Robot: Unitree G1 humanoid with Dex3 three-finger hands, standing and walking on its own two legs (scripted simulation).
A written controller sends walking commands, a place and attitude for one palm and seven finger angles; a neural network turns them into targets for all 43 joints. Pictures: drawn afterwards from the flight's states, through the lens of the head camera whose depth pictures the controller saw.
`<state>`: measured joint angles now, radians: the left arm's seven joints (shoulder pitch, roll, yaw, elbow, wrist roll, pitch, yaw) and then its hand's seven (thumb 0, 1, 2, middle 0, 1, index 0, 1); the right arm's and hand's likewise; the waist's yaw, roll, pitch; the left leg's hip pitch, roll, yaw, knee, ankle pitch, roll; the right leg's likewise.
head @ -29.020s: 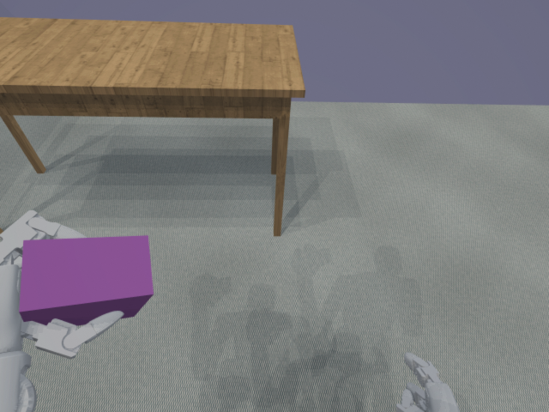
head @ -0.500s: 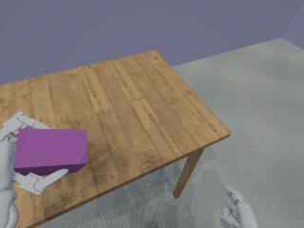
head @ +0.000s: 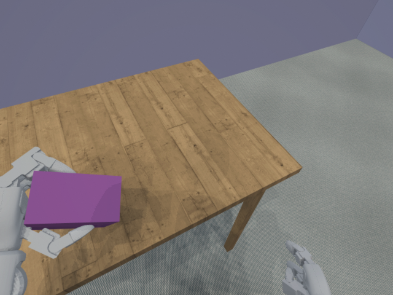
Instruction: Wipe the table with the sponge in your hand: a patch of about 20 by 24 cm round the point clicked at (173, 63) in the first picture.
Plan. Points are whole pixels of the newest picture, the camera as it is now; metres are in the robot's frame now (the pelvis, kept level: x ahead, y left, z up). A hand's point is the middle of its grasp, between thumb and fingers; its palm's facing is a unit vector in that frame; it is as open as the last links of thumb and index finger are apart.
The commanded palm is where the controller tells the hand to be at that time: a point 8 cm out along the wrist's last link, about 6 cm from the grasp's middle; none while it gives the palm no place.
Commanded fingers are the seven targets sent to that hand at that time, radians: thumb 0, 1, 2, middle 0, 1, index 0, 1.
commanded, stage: come to a stop and stand still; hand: left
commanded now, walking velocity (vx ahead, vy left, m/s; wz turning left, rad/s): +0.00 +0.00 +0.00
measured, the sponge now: (86, 204) +0.23 +0.19 +0.13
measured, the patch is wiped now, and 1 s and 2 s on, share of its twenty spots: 0.00 0.00 0.00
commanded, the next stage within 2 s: look again from close up in 0.36 s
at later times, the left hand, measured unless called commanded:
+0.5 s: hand (23, 204) +0.21 +0.27 +0.15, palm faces +0.38 -0.85 -0.38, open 10.4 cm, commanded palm +0.15 +0.30 +0.17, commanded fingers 0.00 0.10 1.30 -1.20 -1.60 -1.20 -1.60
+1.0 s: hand (40, 209) +0.20 +0.24 +0.15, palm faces +0.38 -0.85 -0.37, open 10.4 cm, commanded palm +0.14 +0.28 +0.17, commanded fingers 0.00 0.10 1.30 -1.20 -1.60 -1.20 -1.60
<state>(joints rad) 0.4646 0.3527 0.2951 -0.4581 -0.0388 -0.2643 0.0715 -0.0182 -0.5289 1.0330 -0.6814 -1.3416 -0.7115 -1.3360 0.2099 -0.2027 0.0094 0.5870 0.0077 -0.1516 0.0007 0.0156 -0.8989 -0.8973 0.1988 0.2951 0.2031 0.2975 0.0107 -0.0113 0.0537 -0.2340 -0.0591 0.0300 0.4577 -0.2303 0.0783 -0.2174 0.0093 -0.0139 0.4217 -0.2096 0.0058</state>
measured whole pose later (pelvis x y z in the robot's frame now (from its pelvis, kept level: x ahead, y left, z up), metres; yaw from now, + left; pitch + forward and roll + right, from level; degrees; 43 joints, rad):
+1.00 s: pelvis -0.01 -0.01 +0.00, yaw +2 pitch -1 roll -1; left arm 0.43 0.36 0.33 -0.44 -0.03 -0.23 0.10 -0.02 -0.53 1.03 -0.68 -1.34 -0.71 -1.33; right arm 0.21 -0.20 0.02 0.59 0.01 -0.13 -0.03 0.02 -0.90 -0.90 0.20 0.30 0.20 0.30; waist 0.02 -0.02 0.05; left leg -0.22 -0.06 0.00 0.42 -0.19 0.07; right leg -0.18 0.01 -0.05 0.36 -0.17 0.00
